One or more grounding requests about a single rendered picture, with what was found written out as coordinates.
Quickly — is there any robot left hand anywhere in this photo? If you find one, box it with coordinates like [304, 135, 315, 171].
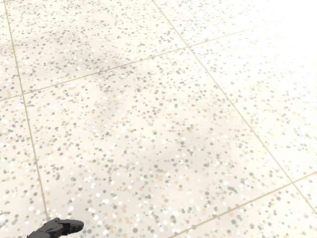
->
[27, 217, 84, 238]

